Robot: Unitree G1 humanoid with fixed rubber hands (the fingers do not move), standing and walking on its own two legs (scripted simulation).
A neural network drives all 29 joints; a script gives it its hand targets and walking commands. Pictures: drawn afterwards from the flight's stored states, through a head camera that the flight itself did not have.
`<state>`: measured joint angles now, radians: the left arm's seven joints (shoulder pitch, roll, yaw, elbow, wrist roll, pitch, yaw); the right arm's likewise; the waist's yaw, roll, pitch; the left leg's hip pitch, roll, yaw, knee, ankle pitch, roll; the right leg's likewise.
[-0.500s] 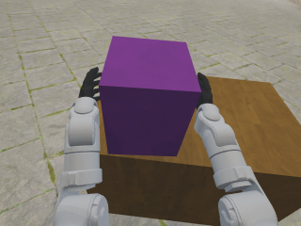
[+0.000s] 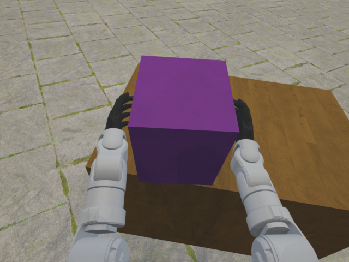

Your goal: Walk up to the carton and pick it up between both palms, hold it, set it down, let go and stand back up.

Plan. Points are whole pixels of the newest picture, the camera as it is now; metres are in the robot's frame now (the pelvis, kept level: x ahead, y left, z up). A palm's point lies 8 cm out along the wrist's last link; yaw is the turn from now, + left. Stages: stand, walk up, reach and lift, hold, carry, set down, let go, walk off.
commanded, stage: set down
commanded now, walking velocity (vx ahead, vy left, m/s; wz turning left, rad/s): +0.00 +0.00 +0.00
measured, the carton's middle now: (179, 125) +0.42 +0.00 +0.09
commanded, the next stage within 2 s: none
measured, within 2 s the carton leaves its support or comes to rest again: neither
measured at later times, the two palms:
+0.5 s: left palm (121, 124) +0.39 +0.14 +0.11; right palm (242, 129) +0.39 -0.15 +0.11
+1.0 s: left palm (130, 129) +0.40 +0.13 +0.08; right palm (245, 132) +0.40 -0.16 +0.09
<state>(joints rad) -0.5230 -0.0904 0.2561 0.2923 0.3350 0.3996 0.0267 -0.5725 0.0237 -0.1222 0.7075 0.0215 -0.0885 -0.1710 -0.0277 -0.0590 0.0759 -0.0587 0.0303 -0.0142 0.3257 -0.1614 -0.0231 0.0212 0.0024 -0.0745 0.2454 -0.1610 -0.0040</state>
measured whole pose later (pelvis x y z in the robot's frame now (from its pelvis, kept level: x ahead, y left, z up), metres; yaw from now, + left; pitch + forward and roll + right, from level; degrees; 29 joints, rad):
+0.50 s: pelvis +0.01 -0.01 +0.00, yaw +0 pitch -4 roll -1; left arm -0.58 -0.09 0.33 0.42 0.33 0.32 0.02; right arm -0.64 0.02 -0.15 0.80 0.00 -0.11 -0.18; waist -0.03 -0.04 0.06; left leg -0.07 0.03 -0.02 0.31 -0.16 -0.03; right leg 0.01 0.01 -0.08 0.24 -0.17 -0.01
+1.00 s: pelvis +0.01 -0.01 +0.00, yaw -3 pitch +1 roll +0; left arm -0.69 -0.12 0.44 0.74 0.35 0.13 0.06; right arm -0.73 0.05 -0.46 0.96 -0.25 -0.18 -0.08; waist 0.03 -0.03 0.01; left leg -0.15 0.04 0.03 0.27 -0.14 -0.03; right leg -0.12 0.01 -0.03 0.25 -0.15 -0.01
